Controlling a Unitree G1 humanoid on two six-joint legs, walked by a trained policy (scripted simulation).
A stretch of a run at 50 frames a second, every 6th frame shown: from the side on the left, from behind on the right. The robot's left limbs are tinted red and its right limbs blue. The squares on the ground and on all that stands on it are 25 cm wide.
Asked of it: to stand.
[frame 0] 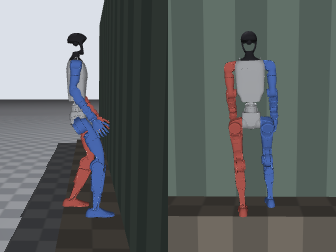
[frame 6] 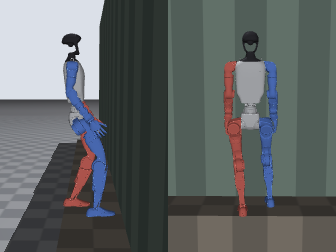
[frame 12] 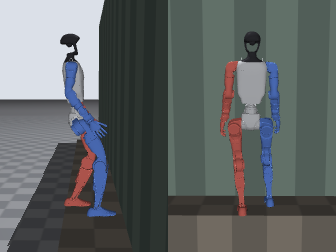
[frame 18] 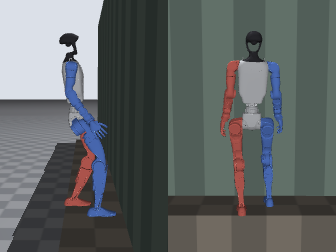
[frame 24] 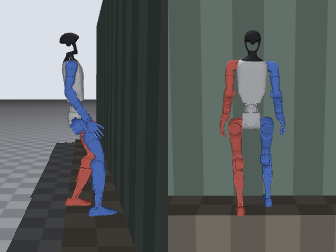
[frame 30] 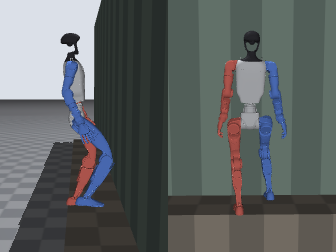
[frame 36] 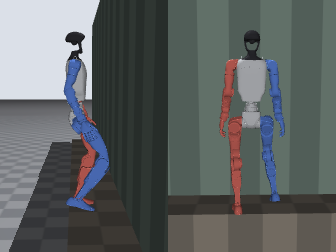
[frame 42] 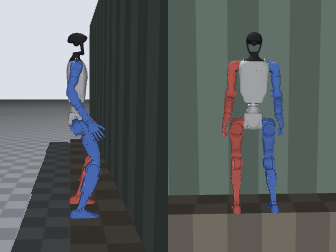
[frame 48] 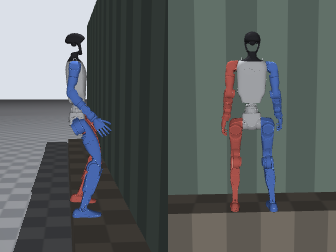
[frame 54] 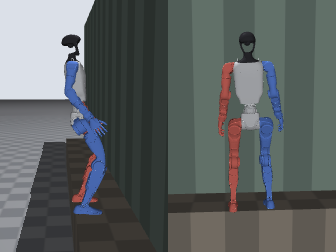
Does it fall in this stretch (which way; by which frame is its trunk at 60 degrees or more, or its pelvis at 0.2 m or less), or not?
no
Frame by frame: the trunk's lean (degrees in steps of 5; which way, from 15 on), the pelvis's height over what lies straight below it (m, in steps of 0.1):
0: 0, 0.8
6: 5, 0.8
12: 5, 0.8
18: 5, 0.8
24: 5, 0.8
30: 5, 0.8
36: 0, 0.8
42: 0, 0.8
48: 5, 0.8
54: 10, 0.7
